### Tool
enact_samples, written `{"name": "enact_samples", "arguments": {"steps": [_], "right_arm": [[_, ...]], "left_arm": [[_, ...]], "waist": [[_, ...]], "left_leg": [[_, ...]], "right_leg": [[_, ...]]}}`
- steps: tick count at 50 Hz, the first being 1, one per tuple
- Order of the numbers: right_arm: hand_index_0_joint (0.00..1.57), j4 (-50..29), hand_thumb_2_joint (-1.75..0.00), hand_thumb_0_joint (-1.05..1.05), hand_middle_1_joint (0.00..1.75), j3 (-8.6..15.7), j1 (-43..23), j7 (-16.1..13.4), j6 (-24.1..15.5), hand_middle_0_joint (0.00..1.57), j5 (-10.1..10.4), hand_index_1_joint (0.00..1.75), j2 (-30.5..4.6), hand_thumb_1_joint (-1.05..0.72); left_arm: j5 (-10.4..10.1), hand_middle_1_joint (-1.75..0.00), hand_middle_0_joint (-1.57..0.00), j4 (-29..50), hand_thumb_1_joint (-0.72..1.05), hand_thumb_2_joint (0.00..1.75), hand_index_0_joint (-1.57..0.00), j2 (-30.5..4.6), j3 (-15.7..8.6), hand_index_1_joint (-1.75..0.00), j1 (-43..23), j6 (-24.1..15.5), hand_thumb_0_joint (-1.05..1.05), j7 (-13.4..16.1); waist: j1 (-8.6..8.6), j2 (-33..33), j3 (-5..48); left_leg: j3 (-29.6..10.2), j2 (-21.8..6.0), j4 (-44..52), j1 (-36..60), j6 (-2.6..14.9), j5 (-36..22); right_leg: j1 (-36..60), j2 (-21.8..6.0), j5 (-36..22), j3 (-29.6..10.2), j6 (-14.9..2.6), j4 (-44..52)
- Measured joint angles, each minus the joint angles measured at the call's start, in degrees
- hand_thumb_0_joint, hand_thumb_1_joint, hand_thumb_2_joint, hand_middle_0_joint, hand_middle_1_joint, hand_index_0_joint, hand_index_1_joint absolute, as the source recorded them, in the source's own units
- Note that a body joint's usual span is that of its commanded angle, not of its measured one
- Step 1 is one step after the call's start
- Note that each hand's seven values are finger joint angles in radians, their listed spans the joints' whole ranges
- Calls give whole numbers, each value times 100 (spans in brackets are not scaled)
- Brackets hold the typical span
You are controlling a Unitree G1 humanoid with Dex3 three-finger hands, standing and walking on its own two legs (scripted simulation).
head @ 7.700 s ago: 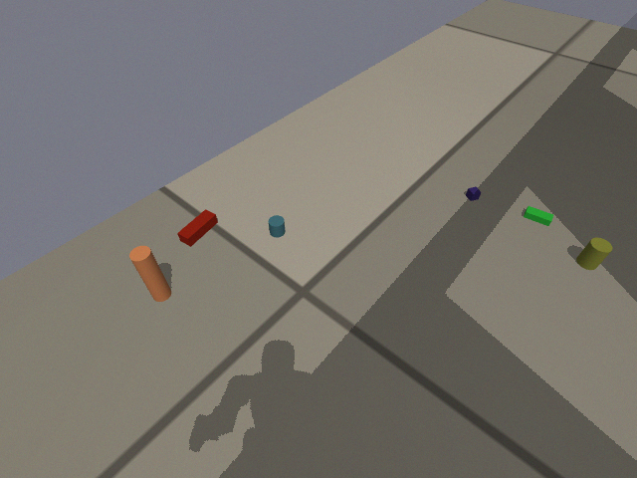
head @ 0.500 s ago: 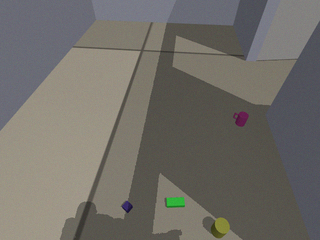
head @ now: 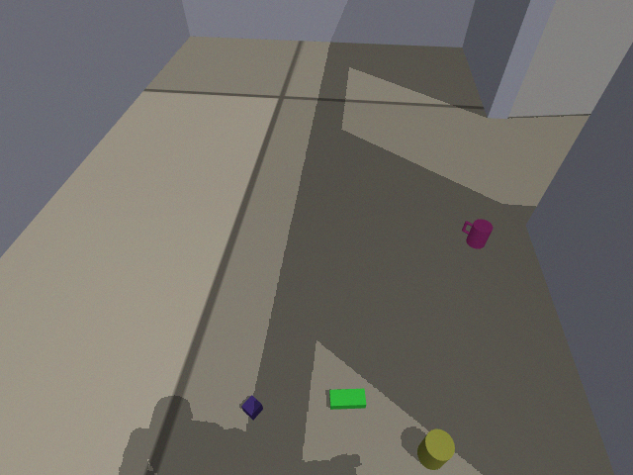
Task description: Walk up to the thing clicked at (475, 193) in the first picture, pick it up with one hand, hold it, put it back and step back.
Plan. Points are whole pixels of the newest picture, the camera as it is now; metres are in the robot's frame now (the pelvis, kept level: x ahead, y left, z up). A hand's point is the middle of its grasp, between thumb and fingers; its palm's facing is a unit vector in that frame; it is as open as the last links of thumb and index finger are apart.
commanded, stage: stand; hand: left
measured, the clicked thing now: (252, 407) +0.46 +0.22 -0.76
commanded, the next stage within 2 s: none
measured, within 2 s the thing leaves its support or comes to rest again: neither
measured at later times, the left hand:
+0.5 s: hand out of the picture +0.07 +0.25 -0.16, palm faces -0.03 -0.94 -0.34, open 7.4 cm
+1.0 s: hand out of the picture +0.07 +0.25 -0.16, palm faces -0.03 -0.94 -0.34, open 7.4 cm
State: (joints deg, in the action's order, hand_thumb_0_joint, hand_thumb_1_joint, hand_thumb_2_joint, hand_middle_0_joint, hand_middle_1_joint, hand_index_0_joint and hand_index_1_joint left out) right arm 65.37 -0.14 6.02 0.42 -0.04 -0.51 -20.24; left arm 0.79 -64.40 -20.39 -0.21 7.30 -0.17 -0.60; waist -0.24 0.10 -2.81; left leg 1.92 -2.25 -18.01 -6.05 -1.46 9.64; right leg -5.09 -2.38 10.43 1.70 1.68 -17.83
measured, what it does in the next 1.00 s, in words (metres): stands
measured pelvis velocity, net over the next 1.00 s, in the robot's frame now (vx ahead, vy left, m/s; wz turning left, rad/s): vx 0.00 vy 0.00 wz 0.00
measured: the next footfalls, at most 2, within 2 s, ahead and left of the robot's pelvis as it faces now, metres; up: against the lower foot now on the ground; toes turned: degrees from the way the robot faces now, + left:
none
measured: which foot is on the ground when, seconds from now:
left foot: down 0.00-1.00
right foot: down 0.00-1.00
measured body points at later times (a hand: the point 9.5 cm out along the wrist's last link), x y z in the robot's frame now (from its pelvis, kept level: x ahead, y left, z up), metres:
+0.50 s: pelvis +0.00 +0.00 +0.00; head +0.00 +0.00 +0.45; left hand +0.07 +0.30 -0.13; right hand +0.07 -0.30 -0.13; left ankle +0.00 +0.13 -0.75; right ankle -0.01 -0.14 -0.75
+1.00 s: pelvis +0.00 +0.00 +0.00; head +0.01 +0.00 +0.45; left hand +0.07 +0.30 -0.13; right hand +0.07 -0.30 -0.13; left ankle +0.00 +0.13 -0.75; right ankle -0.01 -0.14 -0.75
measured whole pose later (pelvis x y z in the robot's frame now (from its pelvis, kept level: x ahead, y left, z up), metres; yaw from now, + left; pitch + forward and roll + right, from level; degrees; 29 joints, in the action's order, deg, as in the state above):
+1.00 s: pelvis +0.00 +0.00 +0.00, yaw +0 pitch -2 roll +0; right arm 65.0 -0.1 6.4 0.5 0.0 -0.5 -20.2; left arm 0.8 -64.1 -20.4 -0.1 7.3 -0.3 -0.5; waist -0.3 0.0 -2.9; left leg 1.7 -2.3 -18.2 -6.2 -1.5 9.8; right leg -5.0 -2.3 10.6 1.9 1.6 -17.8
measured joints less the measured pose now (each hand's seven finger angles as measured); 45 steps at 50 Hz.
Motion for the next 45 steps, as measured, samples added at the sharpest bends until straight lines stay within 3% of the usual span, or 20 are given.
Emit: {"name": "enact_samples", "arguments": {"steps": [45], "right_arm": [[20, -30, -90, 1, 30, 6, 36, 2, 4, 21, 2, 30, 10, -90]], "left_arm": [[2, -30, -20, 34, 90, 90, -20, -2, 7, -30, 0, -8, 0, 7]], "waist": [[-1, -9, -2]], "left_leg": [[-23, -4, -12, -2, -7, 8]], "right_leg": [[8, 3, 16, 21, -8, -11]]}}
